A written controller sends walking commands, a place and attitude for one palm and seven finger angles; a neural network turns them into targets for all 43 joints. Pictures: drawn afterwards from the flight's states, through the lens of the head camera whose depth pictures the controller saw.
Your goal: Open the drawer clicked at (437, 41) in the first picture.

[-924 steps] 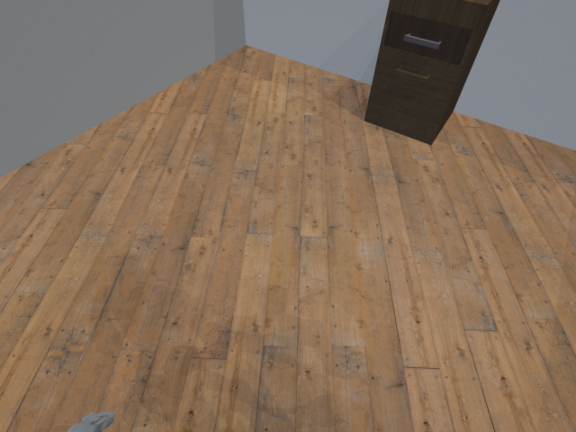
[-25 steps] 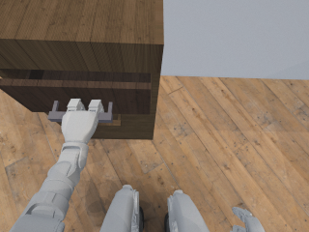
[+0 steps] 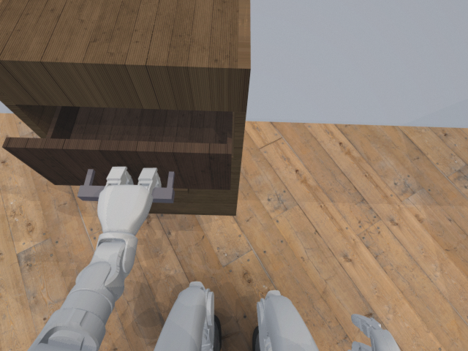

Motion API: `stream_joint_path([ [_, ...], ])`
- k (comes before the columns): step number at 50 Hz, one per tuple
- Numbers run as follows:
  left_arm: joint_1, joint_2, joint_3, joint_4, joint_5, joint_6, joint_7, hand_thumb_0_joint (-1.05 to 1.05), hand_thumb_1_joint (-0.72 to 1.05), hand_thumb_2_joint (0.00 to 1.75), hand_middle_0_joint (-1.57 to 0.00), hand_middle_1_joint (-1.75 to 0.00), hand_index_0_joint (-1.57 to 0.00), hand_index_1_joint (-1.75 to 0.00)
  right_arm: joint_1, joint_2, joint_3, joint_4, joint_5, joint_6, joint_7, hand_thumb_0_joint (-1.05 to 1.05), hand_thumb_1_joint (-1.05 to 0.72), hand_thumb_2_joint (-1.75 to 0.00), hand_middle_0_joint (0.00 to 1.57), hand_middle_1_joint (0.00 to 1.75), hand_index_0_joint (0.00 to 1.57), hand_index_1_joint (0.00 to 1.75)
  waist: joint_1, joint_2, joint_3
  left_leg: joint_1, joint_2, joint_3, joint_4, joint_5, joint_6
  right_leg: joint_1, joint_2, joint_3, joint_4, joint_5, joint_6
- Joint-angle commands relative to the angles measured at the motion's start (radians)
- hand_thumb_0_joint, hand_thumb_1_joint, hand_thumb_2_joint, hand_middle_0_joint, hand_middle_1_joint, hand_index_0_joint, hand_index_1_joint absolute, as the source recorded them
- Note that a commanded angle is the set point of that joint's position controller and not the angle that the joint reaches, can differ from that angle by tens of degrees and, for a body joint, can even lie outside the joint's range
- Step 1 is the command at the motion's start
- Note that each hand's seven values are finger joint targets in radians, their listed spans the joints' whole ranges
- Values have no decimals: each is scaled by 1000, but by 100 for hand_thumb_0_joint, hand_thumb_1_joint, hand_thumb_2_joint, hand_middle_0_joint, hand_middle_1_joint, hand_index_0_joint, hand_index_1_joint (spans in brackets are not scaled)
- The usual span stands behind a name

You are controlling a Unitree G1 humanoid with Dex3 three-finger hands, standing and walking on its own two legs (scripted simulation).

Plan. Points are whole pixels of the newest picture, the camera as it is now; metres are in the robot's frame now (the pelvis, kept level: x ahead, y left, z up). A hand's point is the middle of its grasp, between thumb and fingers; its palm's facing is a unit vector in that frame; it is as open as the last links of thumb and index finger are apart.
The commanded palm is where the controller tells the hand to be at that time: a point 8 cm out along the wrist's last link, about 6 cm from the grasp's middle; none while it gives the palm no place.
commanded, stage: pull the drawer open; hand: left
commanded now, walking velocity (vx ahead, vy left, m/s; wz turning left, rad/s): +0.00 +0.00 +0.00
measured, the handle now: (129, 184) +0.41 +0.22 -0.07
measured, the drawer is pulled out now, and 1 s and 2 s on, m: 0.09 0.16 0.24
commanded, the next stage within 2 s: none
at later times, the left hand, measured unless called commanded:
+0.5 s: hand (133, 232) +0.32 +0.20 -0.09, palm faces -0.06 -0.07 -1.00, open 5.5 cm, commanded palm +0.29 +0.20 -0.04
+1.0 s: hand (130, 254) +0.28 +0.20 -0.09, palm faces -0.07 -0.09 -0.99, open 5.6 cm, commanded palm +0.25 +0.20 -0.04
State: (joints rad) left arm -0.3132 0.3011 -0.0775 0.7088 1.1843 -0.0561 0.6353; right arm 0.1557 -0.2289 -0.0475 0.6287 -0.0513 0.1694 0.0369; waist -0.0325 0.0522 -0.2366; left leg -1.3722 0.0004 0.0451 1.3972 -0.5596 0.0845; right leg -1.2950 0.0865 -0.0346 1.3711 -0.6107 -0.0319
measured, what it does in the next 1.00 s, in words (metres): stands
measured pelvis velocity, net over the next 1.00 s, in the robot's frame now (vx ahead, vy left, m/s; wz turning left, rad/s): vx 0.01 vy -0.01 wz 0.01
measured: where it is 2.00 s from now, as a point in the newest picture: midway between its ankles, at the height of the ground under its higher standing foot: outside the picture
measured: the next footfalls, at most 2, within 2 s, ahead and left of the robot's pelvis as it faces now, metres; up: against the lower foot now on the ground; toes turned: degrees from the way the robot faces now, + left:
none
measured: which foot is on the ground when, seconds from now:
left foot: down 0.00-1.00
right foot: down 0.00-1.00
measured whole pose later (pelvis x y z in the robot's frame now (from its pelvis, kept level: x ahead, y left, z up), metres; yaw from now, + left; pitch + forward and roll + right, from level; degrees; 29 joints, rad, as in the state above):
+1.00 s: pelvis +0.01 -0.01 +0.00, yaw +0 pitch +30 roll -2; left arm 0.05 0.27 -0.09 0.41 1.20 -0.08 0.66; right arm 0.10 -0.23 -0.02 0.56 -0.07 0.14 0.03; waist 0.01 0.04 -0.25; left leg -1.34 0.00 0.05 1.40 -0.59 0.08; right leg -1.26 0.09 -0.03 1.39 -0.64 -0.04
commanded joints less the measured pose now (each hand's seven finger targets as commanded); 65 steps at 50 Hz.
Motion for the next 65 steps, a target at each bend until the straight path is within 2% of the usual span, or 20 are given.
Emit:
stream_joint_path([
  [1,-59,149,88,-171,-14,-5,50,0,90,90,-40,-135,-40,-135,47,-148,-50,-96,-5,-28,-13,0,-90,-90,20,30,20,30,32,8,-454,477,10,-114,-158,378,-46,158,-12,33,-157,342,-35],
  [3,-58,135,76,-181,-10,-10,53,0,90,90,-40,-135,-40,-135,42,-147,-51,-96,-6,-28,-14,0,-90,-90,20,30,20,30,21,-16,-444,472,10,-110,-149,370,-41,154,-13,36,-161,345,-31],
  [5,-13,123,72,-186,-14,-9,56,0,90,90,-40,-135,-40,-135,39,-143,-50,-102,-6,-31,-13,0,-90,-90,20,30,20,30,25,-24,-454,459,4,-99,-147,373,-37,184,-14,42,-165,368,-30],
  [6,-6,160,104,-194,-10,-9,58,0,90,90,-40,-135,-40,-135,39,-145,-50,-100,-8,-31,-14,0,-90,-90,20,30,20,30,39,-16,-460,457,5,-104,-147,387,-41,188,-13,42,-154,377,-35],
  [10,19,109,61,-228,-11,-8,63,0,90,90,-40,-135,-40,-135,26,-143,-50,-109,-8,-32,-11,0,-90,-90,20,30,20,30,24,-25,-451,468,5,-106,-146,380,-39,178,-15,42,-160,375,-30],
  [11,42,134,91,-222,-10,-6,64,0,90,90,-40,-135,-40,-135,25,-144,-50,-111,-9,-32,-12,0,-90,-90,20,30,20,30,39,-26,-453,464,5,-110,-146,391,-41,178,-14,42,-153,377,-33],
  [14,64,103,59,-251,-11,-1,65,0,90,90,-40,-135,-40,-135,16,-141,-51,-117,-7,-34,-12,0,-90,-90,20,30,20,30,30,-30,-444,473,4,-108,-145,380,-40,182,-14,44,-161,376,-32],
  [16,90,123,78,-275,-8,-1,65,0,90,90,-40,-135,-40,-135,10,-142,-48,-124,-8,-35,-12,0,-90,-90,20,30,20,30,46,-5,-458,484,4,-111,-149,399,-44,179,-13,45,-151,383,-34],
  [19,121,95,52,-301,-18,5,63,0,90,90,-40,-135,-40,-135,7,-138,-48,-132,-7,-37,-11,0,-90,-90,20,30,20,30,36,-21,-447,486,3,-107,-148,396,-41,195,-14,41,-161,391,-31],
  [21,146,127,84,-300,-14,3,61,0,90,90,-40,-135,-40,-135,1,-139,-43,-134,-8,-39,-15,0,-90,-90,20,30,20,30,46,-29,-443,471,1,-108,-146,399,-41,192,-12,48,-154,397,-34],
  [24,173,109,68,-303,-16,0,61,0,90,90,-40,-135,-40,-135,-3,-135,-42,-138,-8,-43,-18,0,-90,-90,20,30,20,30,40,-44,-421,455,-3,-100,-141,382,-37,208,-14,49,-160,404,-33],
  [31,263,127,97,-345,-7,-8,70,0,90,90,-40,-135,-40,-135,-22,-131,-35,-155,-11,-47,-17,0,-90,-90,20,30,20,30,64,-28,-430,465,-5,-102,-142,418,-43,208,-12,56,-147,428,-39],
  [40,344,97,69,-401,-14,-8,67,0,90,90,-40,-135,-40,-135,-38,-126,-29,-171,-14,-54,-20,0,-90,-90,20,30,20,30,57,-48,-425,456,-8,-98,-139,391,-40,220,-15,58,-152,426,-35],
  [41,368,122,100,-401,-12,-15,70,0,90,90,-40,-135,-40,-135,-41,-124,-27,-173,-14,-59,-22,0,-90,-90,20,30,20,30,73,-35,-423,454,-9,-100,-138,407,-43,219,-12,64,-145,434,-40],
  [49,431,95,77,-442,-11,-18,76,0,90,90,-40,-135,-40,-135,-59,-122,-22,-184,-20,-63,-21,0,-90,-90,20,30,20,30,64,-30,-397,456,-8,-100,-135,378,-43,198,-14,61,-149,404,-41],
  [51,451,133,120,-447,-10,-27,79,0,90,90,-40,-135,-40,-135,-61,-120,-20,-184,-21,-67,-26,0,-90,-90,20,30,20,30,80,-40,-402,441,-12,-99,-134,387,-44,210,-11,72,-141,420,-45],
  [56,509,123,115,-476,-13,-35,81,0,90,90,-40,-135,-40,-135,-70,-114,-15,-194,-23,-73,-27,0,-90,-90,20,30,20,30,89,-15,-411,440,-16,-96,-134,389,-46,215,-14,71,-135,422,-46],
  [59,536,89,81,-490,-14,-32,76,0,90,90,-40,-135,-40,-135,-75,-113,-14,-200,-23,-73,-24,0,-90,-90,20,30,20,30,77,-28,-393,451,-13,-95,-134,375,-44,203,-16,67,-146,410,-44],
  [61,530,126,121,-488,-18,-40,76,0,90,90,-40,-135,-40,-135,-76,-112,-13,-195,-24,-77,-29,0,-90,-90,20,30,20,30,82,-46,-392,422,-15,-95,-127,361,-43,210,-15,74,-139,408,-45],
  [65,561,111,106,-504,-12,-50,75,0,90,90,-40,-135,-40,-135,-83,-110,-12,-200,-26,-80,-30,0,-90,-90,20,30,20,30,82,-39,-388,422,-17,-92,-123,336,-44,193,-15,83,-142,382,-44],
])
